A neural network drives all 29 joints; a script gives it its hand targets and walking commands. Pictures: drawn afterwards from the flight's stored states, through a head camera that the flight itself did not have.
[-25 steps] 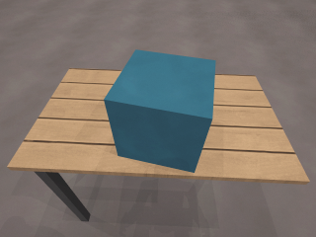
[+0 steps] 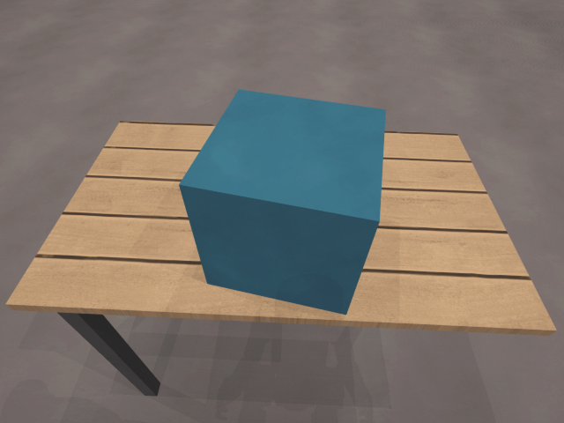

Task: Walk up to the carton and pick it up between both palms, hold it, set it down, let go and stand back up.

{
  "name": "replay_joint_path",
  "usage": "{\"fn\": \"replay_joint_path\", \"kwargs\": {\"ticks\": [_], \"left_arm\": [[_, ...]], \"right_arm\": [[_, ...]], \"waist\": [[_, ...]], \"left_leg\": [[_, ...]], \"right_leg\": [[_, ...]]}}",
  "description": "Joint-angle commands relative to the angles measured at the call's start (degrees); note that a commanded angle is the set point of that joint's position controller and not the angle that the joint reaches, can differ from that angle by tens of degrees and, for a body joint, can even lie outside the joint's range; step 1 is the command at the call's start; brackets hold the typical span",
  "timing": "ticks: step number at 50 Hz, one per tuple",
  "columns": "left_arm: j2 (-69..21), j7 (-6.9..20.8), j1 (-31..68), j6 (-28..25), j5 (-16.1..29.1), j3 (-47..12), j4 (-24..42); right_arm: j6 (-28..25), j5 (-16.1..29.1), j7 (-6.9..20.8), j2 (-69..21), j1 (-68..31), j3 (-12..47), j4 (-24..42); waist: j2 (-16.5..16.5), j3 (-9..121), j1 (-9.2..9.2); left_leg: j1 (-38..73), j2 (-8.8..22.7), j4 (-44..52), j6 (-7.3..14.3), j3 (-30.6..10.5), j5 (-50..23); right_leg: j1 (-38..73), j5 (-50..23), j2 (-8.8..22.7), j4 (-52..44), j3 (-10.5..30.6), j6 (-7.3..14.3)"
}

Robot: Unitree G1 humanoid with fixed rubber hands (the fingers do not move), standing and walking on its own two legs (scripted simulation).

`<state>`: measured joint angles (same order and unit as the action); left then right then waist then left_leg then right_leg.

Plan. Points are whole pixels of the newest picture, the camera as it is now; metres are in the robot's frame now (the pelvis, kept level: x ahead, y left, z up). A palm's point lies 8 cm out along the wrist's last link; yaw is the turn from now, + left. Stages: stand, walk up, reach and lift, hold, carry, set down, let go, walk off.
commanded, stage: stand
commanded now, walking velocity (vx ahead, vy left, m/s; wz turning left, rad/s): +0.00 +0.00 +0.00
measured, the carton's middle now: (292, 201) +0.45 +0.01 +0.05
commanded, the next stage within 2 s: none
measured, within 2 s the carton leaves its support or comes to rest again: neither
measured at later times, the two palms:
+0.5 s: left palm out of the picture +0.00 +0.23 -0.14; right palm out of the picture -0.01 -0.23 -0.14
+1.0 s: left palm out of the picture +0.00 +0.22 -0.14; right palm out of the picture -0.01 -0.22 -0.14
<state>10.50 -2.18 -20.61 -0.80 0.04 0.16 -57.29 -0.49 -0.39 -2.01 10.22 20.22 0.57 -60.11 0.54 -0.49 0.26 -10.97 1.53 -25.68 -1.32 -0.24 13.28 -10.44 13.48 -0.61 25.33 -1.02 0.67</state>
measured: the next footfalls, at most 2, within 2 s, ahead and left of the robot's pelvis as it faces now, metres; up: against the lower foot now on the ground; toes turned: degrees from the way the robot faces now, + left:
none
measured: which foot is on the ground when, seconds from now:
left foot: down 0.00-1.00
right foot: down 0.00-1.00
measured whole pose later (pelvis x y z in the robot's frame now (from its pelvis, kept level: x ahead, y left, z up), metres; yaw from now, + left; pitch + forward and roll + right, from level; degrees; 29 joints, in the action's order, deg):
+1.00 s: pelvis +0.01 +0.00 +0.00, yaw +0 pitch -1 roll +0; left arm 9.3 -2.6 -19.3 -0.8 0.1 0.2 -60.3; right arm -0.5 -0.3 -2.6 9.1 19.3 0.5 -62.0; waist 0.7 -1.2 0.2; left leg -9.2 1.6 -24.3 -1.3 0.1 13.7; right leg -8.8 13.8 -0.6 24.0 -0.7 0.6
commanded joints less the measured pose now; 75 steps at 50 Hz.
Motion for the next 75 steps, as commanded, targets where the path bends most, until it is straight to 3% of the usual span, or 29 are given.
{"fn": "replay_joint_path", "kwargs": {"ticks": [1,32,75], "left_arm": [[6.7,-0.4,-3.5,-0.8,0.1,1.5,1.9],[5.4,-0.7,-2.9,-0.8,0.1,1.4,-0.3],[4.7,-0.9,-2.8,-0.7,0.1,0.9,-2.4]], "right_arm": [[-0.6,0.0,-0.5,6.8,4.1,-1.4,1.4],[-0.7,0.0,-0.9,5.6,3.5,-1.2,0.0],[-0.7,0.2,-1.0,4.9,3.6,-1.1,-1.0]], "waist": [[-0.6,-5.0,0.03],[-0.4,-4.2,-0.08],[-0.7,-5.0,-0.14]], "left_leg": [[-1.6,4.1,4.7,1.3,-4.1,-3.3],[0.4,4.3,4.9,1.2,-3.6,-6.2],[0.1,4.4,5.7,1.3,-3.4,-5.6]], "right_leg": [[-3.3,-2.3,5.9,-6.7,6.0,0.0],[-1.1,-6.9,6.0,-6.5,5.7,0.2],[-1.1,-5.9,6.3,-6.8,5.5,-0.1]]}}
